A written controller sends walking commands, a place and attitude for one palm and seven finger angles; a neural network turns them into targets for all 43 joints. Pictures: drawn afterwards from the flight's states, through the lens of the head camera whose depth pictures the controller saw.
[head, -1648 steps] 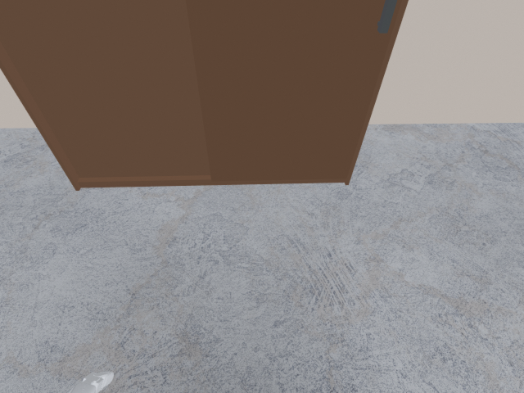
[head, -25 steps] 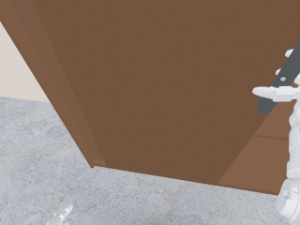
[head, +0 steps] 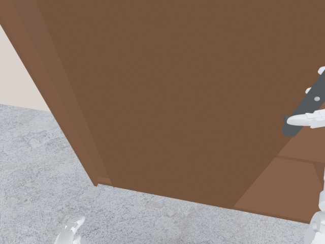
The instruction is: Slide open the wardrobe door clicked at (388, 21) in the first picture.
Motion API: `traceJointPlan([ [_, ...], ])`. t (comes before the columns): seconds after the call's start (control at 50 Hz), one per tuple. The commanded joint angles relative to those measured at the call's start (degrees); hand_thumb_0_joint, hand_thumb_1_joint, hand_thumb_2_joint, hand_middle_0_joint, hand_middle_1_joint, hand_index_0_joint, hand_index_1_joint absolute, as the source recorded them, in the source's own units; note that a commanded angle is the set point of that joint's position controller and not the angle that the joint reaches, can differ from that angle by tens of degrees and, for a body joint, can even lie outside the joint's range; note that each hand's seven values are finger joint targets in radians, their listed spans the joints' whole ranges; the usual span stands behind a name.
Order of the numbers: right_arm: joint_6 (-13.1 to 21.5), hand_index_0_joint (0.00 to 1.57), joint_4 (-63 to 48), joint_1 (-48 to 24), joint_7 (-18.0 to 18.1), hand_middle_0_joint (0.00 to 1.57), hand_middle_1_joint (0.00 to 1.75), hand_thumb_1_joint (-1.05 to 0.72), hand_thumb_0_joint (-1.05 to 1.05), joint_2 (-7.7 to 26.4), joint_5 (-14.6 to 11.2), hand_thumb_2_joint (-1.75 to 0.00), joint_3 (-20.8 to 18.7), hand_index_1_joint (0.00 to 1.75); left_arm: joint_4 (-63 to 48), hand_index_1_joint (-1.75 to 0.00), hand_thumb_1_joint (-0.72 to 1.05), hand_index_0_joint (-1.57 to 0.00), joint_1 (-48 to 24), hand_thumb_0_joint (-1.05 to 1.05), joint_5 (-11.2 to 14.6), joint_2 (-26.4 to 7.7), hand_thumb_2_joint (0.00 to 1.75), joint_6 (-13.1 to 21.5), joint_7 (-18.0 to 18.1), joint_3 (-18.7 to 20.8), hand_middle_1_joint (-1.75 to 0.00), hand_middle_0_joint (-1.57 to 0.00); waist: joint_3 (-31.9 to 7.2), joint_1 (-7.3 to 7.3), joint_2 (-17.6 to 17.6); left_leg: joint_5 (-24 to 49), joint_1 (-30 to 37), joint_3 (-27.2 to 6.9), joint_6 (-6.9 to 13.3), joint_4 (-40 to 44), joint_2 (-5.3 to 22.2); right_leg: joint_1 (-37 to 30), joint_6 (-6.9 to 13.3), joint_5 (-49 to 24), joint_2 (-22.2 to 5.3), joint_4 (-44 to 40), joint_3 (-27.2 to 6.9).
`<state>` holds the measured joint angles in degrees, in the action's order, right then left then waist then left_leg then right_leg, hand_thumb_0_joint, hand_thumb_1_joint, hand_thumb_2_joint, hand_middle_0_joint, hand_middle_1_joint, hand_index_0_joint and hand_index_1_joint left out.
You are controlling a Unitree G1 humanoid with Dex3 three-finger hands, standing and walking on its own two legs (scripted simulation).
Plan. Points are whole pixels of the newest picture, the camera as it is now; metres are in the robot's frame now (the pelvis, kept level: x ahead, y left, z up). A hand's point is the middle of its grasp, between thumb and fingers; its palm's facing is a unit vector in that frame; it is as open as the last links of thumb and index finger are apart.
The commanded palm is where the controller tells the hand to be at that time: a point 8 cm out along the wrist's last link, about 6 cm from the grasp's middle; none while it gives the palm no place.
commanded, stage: slip the hand off the handle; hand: right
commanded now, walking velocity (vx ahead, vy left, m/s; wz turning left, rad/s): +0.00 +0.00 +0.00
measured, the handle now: (317, 86) +0.44 -0.31 +0.20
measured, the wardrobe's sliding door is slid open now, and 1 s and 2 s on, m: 0.58 0.58 0.58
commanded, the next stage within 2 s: draw the hand back to the body in 1.06 s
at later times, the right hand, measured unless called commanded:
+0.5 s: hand out of the picture +0.39 -0.37 +0.20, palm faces +0.40 +0.90 -0.16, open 14.7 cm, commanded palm +0.34 -0.40 +0.19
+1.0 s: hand out of the picture +0.29 -0.36 +0.19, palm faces +0.45 +0.89 -0.13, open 14.7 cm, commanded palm +0.24 -0.39 +0.19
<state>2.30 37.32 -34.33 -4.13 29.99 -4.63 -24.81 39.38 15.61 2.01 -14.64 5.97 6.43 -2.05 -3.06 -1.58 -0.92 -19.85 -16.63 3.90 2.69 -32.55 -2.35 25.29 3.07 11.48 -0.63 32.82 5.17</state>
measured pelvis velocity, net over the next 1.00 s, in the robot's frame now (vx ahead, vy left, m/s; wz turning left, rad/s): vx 0.00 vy -0.03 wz -0.04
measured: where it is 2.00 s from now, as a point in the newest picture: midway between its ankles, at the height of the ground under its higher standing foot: outside the picture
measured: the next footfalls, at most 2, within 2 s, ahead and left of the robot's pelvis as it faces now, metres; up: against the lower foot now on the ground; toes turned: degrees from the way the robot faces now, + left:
none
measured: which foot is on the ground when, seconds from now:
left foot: down 0.00-1.00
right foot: down 0.00-1.00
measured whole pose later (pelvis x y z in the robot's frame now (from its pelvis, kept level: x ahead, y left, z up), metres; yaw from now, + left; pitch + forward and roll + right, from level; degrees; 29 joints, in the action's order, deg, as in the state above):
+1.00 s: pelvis +0.00 -0.03 +0.00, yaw -2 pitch +1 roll +1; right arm -6.4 9.4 -12.4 -6.3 26.8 -11.3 -25.9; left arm 36.0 10.0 3.2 -13.7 8.0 7.9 -3.9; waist -3.3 4.1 -1.9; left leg -19.0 -11.5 5.2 0.7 -29.8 -0.1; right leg 21.0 5.0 10.4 2.0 30.5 4.1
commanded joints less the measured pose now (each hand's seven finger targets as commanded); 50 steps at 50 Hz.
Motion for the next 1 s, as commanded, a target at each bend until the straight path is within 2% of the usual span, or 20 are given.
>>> traceJointPlan([
  [0.0, 2.8, 0.25, -9.5, -22.3, 2.6, 0.25, 1.15, 0.55, 0.0, 26.2, 0.0, -0.2, -9.6, 1.15, -6.5, -0.3, 0.9, -0.2, 0.6, 0.0, 0.5, -9.2, 0.9, 1.8, 1.0, 3.3, -0.3, -0.2, -14.7, 1.47, -1.2, 14.4, -3.3, -4.4, -2.2, 5.8, 1.7, -14.2, 0.7, -8.2, -0.5, -1.8, -4.8],
  [0.1, 3.8, 0.25, -7.8, -23.0, 0.9, 0.25, 1.15, 0.55, 0.0, 27.6, 0.8, -0.2, -9.0, 1.15, -6.9, -0.3, 0.9, -0.2, 1.1, 0.0, 0.5, -9.4, 0.9, 1.4, 1.1, 3.2, -0.3, -0.2, -13.8, 0.61, -2.8, 14.0, -4.4, -4.9, -2.3, 5.6, 1.7, -13.2, 0.8, -7.1, -0.5, -1.2, -4.4],
  [0.14, 4.9, 0.25, -7.2, -23.8, -0.3, 0.25, 1.15, 0.55, 0.0, 30.0, 1.0, -0.2, -10.0, 1.15, -6.6, -0.3, 0.9, -0.2, 2.0, 0.0, 0.5, -9.9, 0.9, 1.2, 1.2, 3.3, -0.3, -0.2, -14.3, 0.29, -2.8, 15.2, -3.8, -5.4, -2.4, 5.5, 1.8, -12.6, 0.9, -7.5, -0.6, -0.7, -4.4],
  [0.18, 5.8, 0.25, -6.5, -24.2, -2.1, 0.25, 1.15, 0.55, 0.0, 29.5, 1.2, -0.2, -8.6, 1.15, -6.6, -0.3, 0.9, -0.2, 2.6, 0.0, 0.6, -10.0, 0.9, 1.2, 1.2, 3.4, -0.3, -0.2, -15.0, -0.25, -4.1, 14.7, -4.6, -5.4, -2.3, 5.4, 1.6, -13.5, 1.0, -7.5, -0.5, -0.5, -4.5],
  [0.22, 6.5, 0.25, -3.6, -25.8, -4.4, 0.25, 1.15, 0.55, 0.0, 28.4, 0.4, -0.2, -6.9, 1.15, -5.8, -0.3, 0.9, -0.2, 3.4, 0.0, 0.9, -10.3, 0.9, 1.1, 1.6, 3.5, -0.3, -0.2, -12.7, -1.69, -3.5, 13.3, -6.5, -5.7, -2.4, 6.2, 1.7, -13.0, 1.1, -6.1, -0.8, 0.1, -4.7],
  [0.32, 8.0, 0.25, 0.7, -28.9, -9.2, 0.25, 1.15, 0.55, 0.0, 30.0, -1.5, -0.2, -6.3, 1.15, -4.4, -0.3, 0.9, -0.2, 5.0, 0.0, 1.3, -11.1, 0.9, 1.1, 2.2, 3.7, -0.3, -0.2, -13.2, -2.13, -5.8, 10.8, -8.7, -6.0, -2.1, 6.8, 1.6, -13.7, 1.1, -4.8, -0.8, 0.5, -5.6],
  [0.34, 8.2, 0.25, 2.0, -30.0, -9.7, 0.25, 1.15, 0.55, 0.0, 31.7, -1.5, -0.2, -7.2, 1.15, -3.9, -0.3, 0.9, -0.2, 5.5, 0.0, 1.2, -11.3, 0.9, 1.0, 2.2, 3.6, -0.3, -0.2, -13.8, -1.96, -5.5, 10.2, -9.0, -5.7, -2.0, 6.7, 1.4, -13.4, 1.1, -4.6, -0.7, 0.3, -6.2],
  [0.38, 8.7, 0.25, 0.7, -25.7, -10.4, 0.25, 1.15, 0.55, 0.0, 29.6, -2.2, -0.2, -6.7, 1.15, -4.7, -0.3, 0.9, -0.2, 5.2, 0.0, 1.2, -11.1, 0.9, 1.1, 1.9, 3.8, -0.3, -0.2, -15.6, -0.61, -6.3, 10.6, -8.9, -5.1, -1.6, 6.0, 1.1, -15.3, 0.9, -6.3, -0.7, 0.2, -6.7],
  [0.46, 9.2, 0.25, -7.5, -16.6, -9.5, 0.25, 1.15, 0.55, 0.0, 26.8, -4.1, -0.2, -7.6, 1.15, -6.8, -0.3, 0.9, -0.2, 3.8, 0.0, 1.1, -10.9, 0.9, 1.3, 1.1, 4.2, -0.3, -0.2, -18.8, 1.63, -8.2, 11.4, -9.0, -3.7, -0.9, 5.1, 0.3, -20.1, 0.7, -10.0, -1.1, -0.2, -7.8],
  [0.52, 8.4, 0.25, -12.1, -9.6, -8.1, 0.25, 1.15, 0.55, 0.0, 27.3, -6.4, -0.2, -11.5, 1.15, -8.2, -0.3, 0.9, -0.2, 2.4, 0.0, 1.4, -10.8, 0.9, 1.5, 1.0, 4.1, -0.3, -0.2, -17.1, 3.42, -2.9, 11.6, -6.3, -2.9, -1.0, 5.3, 0.1, -17.5, 0.9, -9.5, -1.1, -1.1, -7.7],
  [0.6, 5.4, 0.25, -23.7, -5.8, -5.4, 0.25, 1.15, 0.55, 0.0, 26.5, -6.3, -0.2, -13.4, 1.15, -10.2, -0.3, 0.9, -0.2, -0.5, 0.0, 1.3, -10.0, 0.9, 2.5, 0.6, 3.9, -0.3, -0.2, -17.1, 4.18, -5.4, 12.0, -6.3, -2.3, -1.2, 4.5, 0.0, -19.6, 0.6, -11.0, -1.6, -2.5, -8.0],
  [0.62, 4.8, 0.25, -26.3, -3.3, -4.5, 0.25, 1.15, 0.55, 0.0, 27.5, -6.0, -0.2, -14.6, 1.15, -10.7, -0.3, 0.9, -0.2, -1.0, 0.0, 1.3, -9.6, 0.9, 2.7, 0.7, 3.7, -0.3, -0.2, -15.9, 4.99, -6.5, 12.0, -5.6, -2.3, -0.9, 4.8, 0.1, -19.3, 0.5, -11.6, -1.7, -2.6, -8.0],
  [0.66, 3.3, 0.25, -31.5, -3.8, -3.3, 0.25, 1.15, 0.55, 0.0, 22.9, -5.3, -0.2, -10.8, 1.15, -11.1, -0.3, 0.9, -0.2, -2.8, 0.0, 1.2, -8.8, 0.9, 3.2, 0.6, 3.1, -0.3, -0.2, -14.4, 3.82, -9.3, 10.3, -8.1, -1.7, -1.1, 4.6, -0.1, -21.7, 0.0, -10.1, -2.3, -3.9, -9.2],
  [0.7, 2.1, 0.25, -35.2, -1.0, -2.3, 0.25, 1.15, 0.55, 0.0, 21.4, -5.1, -0.2, -10.6, 1.15, -11.4, -0.3, 0.9, -0.2, -3.5, 0.0, 1.0, -8.5, 0.9, 3.6, 0.7, 3.0, -0.3, -0.2, -14.6, 3.91, -9.4, 9.5, -8.1, -1.3, -1.0, 4.5, -0.2, -23.2, -0.5, -9.2, -2.8, -5.1, -10.7],
  [0.74, 0.7, 0.25, -38.1, 0.9, -2.0, 0.25, 1.15, 0.55, 0.0, 19.3, -5.9, -0.2, -9.6, 1.15, -11.3, -0.3, 0.9, -0.2, -4.4, 0.0, 1.0, -8.1, 0.9, 4.0, 1.1, 2.7, -0.3, -0.2, -14.1, 3.63, -8.7, 9.8, -7.7, -1.3, -1.1, 5.2, -0.1, -23.9, -0.7, -8.9, -2.9, -5.4, -10.9],
  [0.76, 0.0, 0.25, -38.9, 0.4, -2.2, 0.25, 1.15, 0.55, 0.0, 16.0, -6.2, -0.2, -6.8, 1.15, -11.3, -0.3, 0.9, -0.2, -5.0, 0.0, 1.1, -7.8, 0.9, 4.3, 1.2, 2.3, -0.3, -0.2, -13.6, 3.15, -8.5, 9.7, -8.1, -1.1, -1.1, 5.1, -0.1, -24.6, -1.0, -8.2, -2.9, -5.8, -11.6],
  [0.78, -1.1, 0.25, -37.8, 1.7, -2.3, 0.25, 1.15, 0.55, 0.0, 14.9, -6.8, -0.2, -6.6, 1.15, -10.9, -0.3, 0.9, -0.2, -5.1, 0.0, 1.2, -7.8, 0.9, 4.5, 1.5, 2.4, -0.3, -0.2, -12.2, 2.94, -6.5, 9.0, -8.6, -1.0, -1.3, 5.5, 0.0, -24.3, -1.1, -6.1, -3.1, -6.4, -12.1],
  [0.86, -4.3, 0.25, -38.6, 2.9, -2.7, 0.25, 1.15, 0.55, 0.0, 12.8, -7.4, -0.2, -4.9, 1.15, -10.5, -0.3, 0.9, -0.2, -6.8, 0.0, 1.6, -7.7, 0.9, 4.8, 2.2, 2.0, -0.3, -0.2, -10.6, 2.96, -4.8, 8.4, -7.5, -1.0, -1.2, 6.6, 0.4, -23.7, -1.4, -2.9, -2.6, -7.7, -12.1],
  [0.88, -5.1, 0.25, -38.7, 2.7, -2.8, 0.25, 1.15, 0.55, 0.0, 10.8, -7.4, -0.2, -3.0, 1.15, -10.6, -0.3, 0.9, -0.2, -7.3, 0.0, 1.7, -7.5, 0.9, 4.9, 2.3, 1.7, -0.3, -0.2, -9.7, 2.76, -4.0, 7.5, -8.0, -0.9, -1.3, 6.7, 0.5, -23.5, -1.4, -0.7, -2.5, -8.3, -12.7],
  [0.98, -4.8, 0.25, -42.4, 5.2, -1.7, 0.25, 1.15, 0.55, 0.0, 12.9, -6.8, -0.2, -5.2, 1.15, -10.5, -0.3, 0.9, -0.2, -8.8, 0.0, 1.4, -6.9, 0.9, 5.1, 2.2, 1.0, -0.3, -0.2, -10.3, 3.8, -4.0, 7.8, -5.4, -1.0, -0.8, 7.8, 0.6, -23.9, -1.5, -1.1, -2.0, -9.0, -12.1],
])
